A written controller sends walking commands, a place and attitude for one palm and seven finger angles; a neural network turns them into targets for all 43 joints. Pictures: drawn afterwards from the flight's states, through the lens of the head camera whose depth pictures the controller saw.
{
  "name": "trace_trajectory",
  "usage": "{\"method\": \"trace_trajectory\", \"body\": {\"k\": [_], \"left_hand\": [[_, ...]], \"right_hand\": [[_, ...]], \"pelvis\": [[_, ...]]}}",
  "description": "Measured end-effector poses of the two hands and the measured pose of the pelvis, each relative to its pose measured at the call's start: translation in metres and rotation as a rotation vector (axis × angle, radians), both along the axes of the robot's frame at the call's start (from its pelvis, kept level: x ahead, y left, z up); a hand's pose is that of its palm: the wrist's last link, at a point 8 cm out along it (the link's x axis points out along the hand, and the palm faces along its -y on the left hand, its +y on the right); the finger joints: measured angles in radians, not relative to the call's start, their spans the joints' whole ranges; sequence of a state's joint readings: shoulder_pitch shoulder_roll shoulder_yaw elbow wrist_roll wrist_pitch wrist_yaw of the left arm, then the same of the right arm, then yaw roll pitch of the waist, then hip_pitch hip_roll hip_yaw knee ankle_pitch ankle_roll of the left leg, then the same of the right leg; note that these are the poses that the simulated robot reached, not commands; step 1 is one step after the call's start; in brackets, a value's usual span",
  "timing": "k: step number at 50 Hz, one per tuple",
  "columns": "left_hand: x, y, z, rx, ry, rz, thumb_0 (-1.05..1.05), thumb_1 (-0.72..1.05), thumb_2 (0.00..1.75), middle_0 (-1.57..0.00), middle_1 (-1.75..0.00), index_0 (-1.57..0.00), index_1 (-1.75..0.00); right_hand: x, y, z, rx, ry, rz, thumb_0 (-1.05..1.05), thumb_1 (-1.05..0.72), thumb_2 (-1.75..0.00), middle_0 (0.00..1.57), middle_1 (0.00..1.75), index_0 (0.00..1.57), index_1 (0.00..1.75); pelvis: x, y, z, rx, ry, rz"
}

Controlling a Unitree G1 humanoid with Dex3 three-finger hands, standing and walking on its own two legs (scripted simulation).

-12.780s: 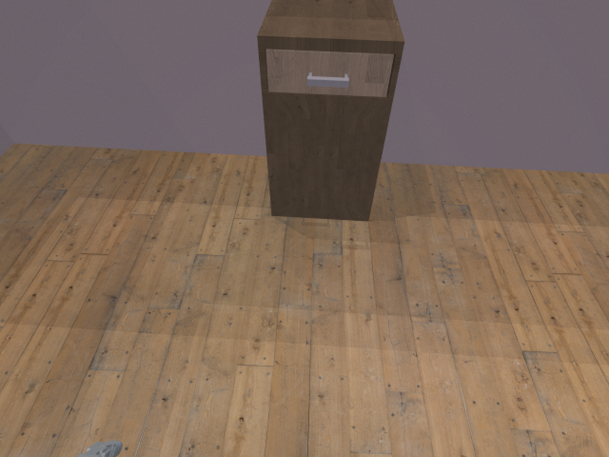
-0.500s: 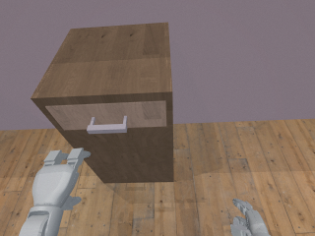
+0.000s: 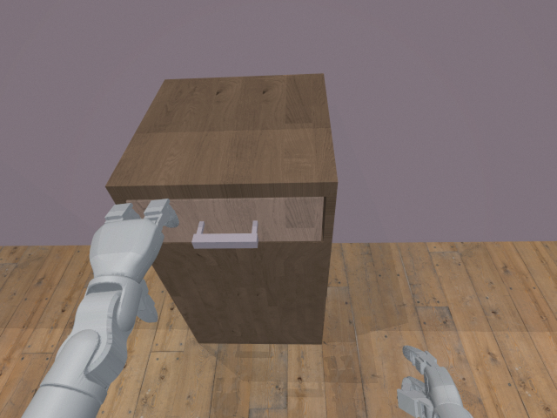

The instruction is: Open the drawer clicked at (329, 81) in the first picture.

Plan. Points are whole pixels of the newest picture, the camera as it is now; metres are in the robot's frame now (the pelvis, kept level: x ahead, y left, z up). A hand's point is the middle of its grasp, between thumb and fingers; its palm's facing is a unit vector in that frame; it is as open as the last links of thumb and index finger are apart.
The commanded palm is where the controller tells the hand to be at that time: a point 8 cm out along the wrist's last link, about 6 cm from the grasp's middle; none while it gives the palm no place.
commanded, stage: raise the hand with hooked fingers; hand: left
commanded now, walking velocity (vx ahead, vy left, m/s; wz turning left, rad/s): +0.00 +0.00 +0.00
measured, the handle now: (226, 233) +0.48 +0.18 -0.08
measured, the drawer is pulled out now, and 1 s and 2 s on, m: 0.00 0.00 0.00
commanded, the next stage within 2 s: move the hooked fingers above the handle in 0.46 s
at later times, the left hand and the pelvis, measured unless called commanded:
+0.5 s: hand (139, 261) +0.30 +0.25 +0.08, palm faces +0.07 -0.07 -0.99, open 13.8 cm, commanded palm +0.27 +0.25 +0.13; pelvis -0.01 +0.01 +0.00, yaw +0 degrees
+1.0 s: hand (160, 257) +0.33 +0.24 +0.05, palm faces -0.01 -0.06 -1.00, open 13.8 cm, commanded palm +0.31 +0.24 +0.10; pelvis +0.00 -0.02 +0.00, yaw +0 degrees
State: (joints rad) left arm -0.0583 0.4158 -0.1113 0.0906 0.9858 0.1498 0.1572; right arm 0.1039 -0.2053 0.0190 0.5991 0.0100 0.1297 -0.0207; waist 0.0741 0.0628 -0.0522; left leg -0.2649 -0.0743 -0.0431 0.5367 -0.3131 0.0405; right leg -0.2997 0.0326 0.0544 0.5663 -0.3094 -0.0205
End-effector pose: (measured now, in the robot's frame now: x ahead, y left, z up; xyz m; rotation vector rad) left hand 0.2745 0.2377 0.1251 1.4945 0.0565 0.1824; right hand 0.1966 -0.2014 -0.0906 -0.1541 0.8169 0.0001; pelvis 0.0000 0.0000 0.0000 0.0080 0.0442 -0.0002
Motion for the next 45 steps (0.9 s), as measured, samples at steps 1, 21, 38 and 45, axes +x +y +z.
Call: {"method": "trace_trajectory", "body": {"k": [1,21,38,45], "left_hand": [[0.002,0.002,0.003,0.002,0.005,-0.002,0.00,-0.48,0.31,-0.32,-1.18,-0.32,-1.18],[-0.003,0.010,0.003,-0.003,0.022,-0.098,0.00,-0.49,0.30,-0.32,-1.20,-0.32,-1.20],[0.010,-0.006,-0.007,0.001,0.072,-0.058,0.00,-0.50,0.30,-0.32,-1.20,-0.32,-1.20],[0.020,-0.004,-0.016,0.003,0.079,-0.050,0.00,-0.49,0.30,-0.32,-1.20,-0.32,-1.20]], "right_hand": [[-0.001,0.004,0.000,0.003,0.004,0.006,0.01,-0.90,-0.89,0.20,0.30,0.20,0.30],[-0.047,-0.018,-0.016,-0.058,0.153,-0.028,0.01,-0.90,-0.89,0.20,0.30,0.20,0.30],[-0.021,-0.027,-0.007,-0.038,0.064,-0.029,0.01,-0.90,-0.89,0.20,0.30,0.20,0.30],[-0.022,-0.040,-0.010,-0.060,0.073,-0.049,0.00,-0.90,-0.89,0.20,0.30,0.20,0.30]], "pelvis": [[-0.001,0.001,0.001,-0.001,-0.003,0.002],[-0.007,0.009,0.005,-0.006,0.011,0.008],[-0.004,-0.010,0.004,0.002,0.017,0.004],[-0.002,-0.017,0.001,0.002,0.041,0.006]]}}
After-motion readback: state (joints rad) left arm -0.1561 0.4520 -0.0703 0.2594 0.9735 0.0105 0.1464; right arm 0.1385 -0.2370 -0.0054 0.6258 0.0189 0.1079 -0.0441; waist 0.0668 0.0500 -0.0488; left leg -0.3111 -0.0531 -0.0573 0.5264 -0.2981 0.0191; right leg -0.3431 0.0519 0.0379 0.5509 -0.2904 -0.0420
